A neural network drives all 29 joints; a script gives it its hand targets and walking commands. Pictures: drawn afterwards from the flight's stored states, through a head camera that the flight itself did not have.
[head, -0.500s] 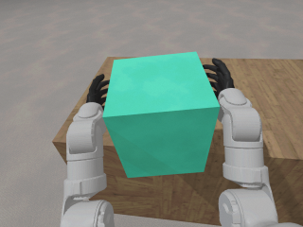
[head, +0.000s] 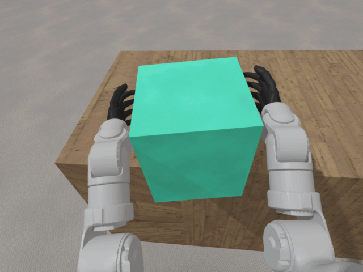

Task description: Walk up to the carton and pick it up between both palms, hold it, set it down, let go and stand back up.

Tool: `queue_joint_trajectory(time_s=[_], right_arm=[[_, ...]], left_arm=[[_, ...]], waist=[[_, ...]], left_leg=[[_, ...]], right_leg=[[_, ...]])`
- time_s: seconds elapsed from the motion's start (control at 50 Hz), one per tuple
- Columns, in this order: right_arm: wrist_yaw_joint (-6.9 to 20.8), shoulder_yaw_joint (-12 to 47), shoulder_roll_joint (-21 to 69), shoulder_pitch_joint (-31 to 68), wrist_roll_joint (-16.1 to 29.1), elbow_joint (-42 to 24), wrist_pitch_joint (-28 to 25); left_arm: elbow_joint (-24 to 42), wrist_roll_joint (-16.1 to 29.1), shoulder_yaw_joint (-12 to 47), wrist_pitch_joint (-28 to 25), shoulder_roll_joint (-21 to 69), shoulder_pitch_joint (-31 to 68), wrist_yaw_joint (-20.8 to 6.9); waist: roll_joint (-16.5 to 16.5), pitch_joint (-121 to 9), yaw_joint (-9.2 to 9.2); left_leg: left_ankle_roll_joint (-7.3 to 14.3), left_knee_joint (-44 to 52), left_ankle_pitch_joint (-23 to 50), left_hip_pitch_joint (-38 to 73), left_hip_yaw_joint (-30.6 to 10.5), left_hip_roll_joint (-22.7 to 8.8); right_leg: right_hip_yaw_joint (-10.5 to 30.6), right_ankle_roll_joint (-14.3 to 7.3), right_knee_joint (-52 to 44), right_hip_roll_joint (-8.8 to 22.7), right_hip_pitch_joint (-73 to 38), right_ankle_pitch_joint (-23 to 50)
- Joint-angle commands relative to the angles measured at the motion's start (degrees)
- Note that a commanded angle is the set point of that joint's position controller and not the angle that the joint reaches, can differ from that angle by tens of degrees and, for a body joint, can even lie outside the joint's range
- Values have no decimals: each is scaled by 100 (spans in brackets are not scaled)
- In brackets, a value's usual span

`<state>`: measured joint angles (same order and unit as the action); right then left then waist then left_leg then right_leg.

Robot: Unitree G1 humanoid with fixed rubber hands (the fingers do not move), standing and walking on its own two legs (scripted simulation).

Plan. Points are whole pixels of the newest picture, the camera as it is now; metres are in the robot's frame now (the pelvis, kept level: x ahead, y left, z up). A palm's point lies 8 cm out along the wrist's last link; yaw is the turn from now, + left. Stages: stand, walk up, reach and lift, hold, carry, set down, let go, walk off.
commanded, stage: set down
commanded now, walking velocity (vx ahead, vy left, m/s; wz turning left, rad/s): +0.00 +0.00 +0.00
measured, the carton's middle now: (193, 134) +0.38 -0.01 +0.11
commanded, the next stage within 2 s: none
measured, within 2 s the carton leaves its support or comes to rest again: neither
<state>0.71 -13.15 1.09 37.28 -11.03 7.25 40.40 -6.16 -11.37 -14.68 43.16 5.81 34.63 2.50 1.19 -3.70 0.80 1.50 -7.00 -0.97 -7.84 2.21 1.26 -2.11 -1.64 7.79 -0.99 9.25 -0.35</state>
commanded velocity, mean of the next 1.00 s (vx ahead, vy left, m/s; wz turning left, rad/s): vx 0.00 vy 0.00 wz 0.00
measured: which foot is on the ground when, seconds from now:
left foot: down 0.00-1.00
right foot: down 0.00-1.00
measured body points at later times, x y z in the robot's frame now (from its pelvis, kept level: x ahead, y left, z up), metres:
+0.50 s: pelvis +0.02 +0.00 +0.00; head -0.01 -0.01 +0.45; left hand +0.39 +0.15 +0.18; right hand +0.40 -0.15 +0.20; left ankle +0.03 +0.10 -0.75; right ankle +0.04 -0.10 -0.75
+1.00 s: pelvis +0.03 +0.00 +0.00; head +0.01 -0.01 +0.45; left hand +0.42 +0.15 +0.16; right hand +0.44 -0.16 +0.19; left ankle +0.03 +0.10 -0.75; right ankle +0.04 -0.10 -0.75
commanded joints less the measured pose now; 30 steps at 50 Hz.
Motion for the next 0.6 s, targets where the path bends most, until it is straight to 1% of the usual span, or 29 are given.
queue_joint_trajectory(time_s=[0.0,0.02,0.08,0.12,0.16,0.22,0.28,0.32,0.34,0.42,0.44,0.48,0.5,0.58], right_arm=[[715,2230,2500,3582,881,-1040,-622],[706,2286,2543,3545,888,-1060,-649],[660,2419,2629,3401,909,-1281,-703],[630,2541,2672,3254,984,-1395,-691],[576,2602,2656,3136,1017,-1514,-670],[503,2659,2578,2966,1068,-1646,-606],[457,2549,2457,2805,1000,-1525,-502],[449,2438,2399,2820,960,-1370,-449],[453,2375,2362,2856,915,-1277,-436],[522,1999,2265,3005,728,-628,-481],[554,1942,2286,3097,690,-477,-524],[619,1784,2325,3253,592,-151,-662],[651,1734,2347,3374,550,-35,-751],[778,1639,2593,3840,428,302,-1166]], left_arm=[[1413,874,2410,-794,2171,4160,-715],[1444,879,2430,-819,2191,4118,-709],[1610,904,2566,-864,2270,3972,-703],[1793,944,2649,-855,2248,3900,-698],[1970,982,2728,-832,2226,3818,-681],[1985,994,2765,-752,2164,3588,-663],[1852,1000,2683,-644,2122,3414,-658],[1669,998,2616,-593,2106,3417,-667],[1501,997,2563,-572,2099,3412,-673],[922,804,2294,-626,2079,3612,-707],[781,763,2238,-673,2099,3706,-719],[557,698,2141,-817,2179,3910,-740],[424,675,2093,-905,2203,4033,-754],[184,528,1982,-1332,2425,4506,-810]], waist=[[-259,-3238,-83],[-286,-3304,-122],[-318,-3537,-127],[-231,-3632,-136],[-224,-3581,-136],[-140,-3368,-144],[-172,-2851,-105],[-165,-2469,-56],[-227,-2320,-24],[-98,-1795,40],[-111,-1753,41],[-114,-1807,65],[-170,-1916,78],[-132,-2577,63]], left_leg=[[-73,14,569,802,-237,-22],[-71,19,759,811,-240,-28],[-66,73,1350,1007,-233,-6],[-70,112,1668,1136,-226,-1],[-79,145,1915,1216,-241,-10],[-102,194,2094,1327,-234,11],[-98,309,1786,1339,-232,15],[-95,365,1503,1235,-246,6],[-94,394,1308,1237,-233,11],[-100,434,627,1059,-212,2],[-104,429,533,1057,-212,-1],[-113,386,447,1030,-235,-20],[-122,366,425,1035,-242,-30],[-111,295,642,1112,-249,-53]], right_leg=[[251,205,141,-16,-1466,896],[259,219,156,-15,-1578,1123],[296,251,188,-16,-1854,1825],[312,271,198,-9,-2021,2202],[314,289,170,6,-2115,2497],[308,322,123,10,-2122,2699],[286,335,20,13,-1947,2373],[248,307,-66,8,-1784,2048],[223,321,-91,10,-1692,1845],[185,246,-236,18,-1337,1033],[163,244,-242,7,-1290,925],[152,181,-283,1,-1165,710],[130,167,-285,-11,-1189,641],[170,105,-297,-15,-1275,787]])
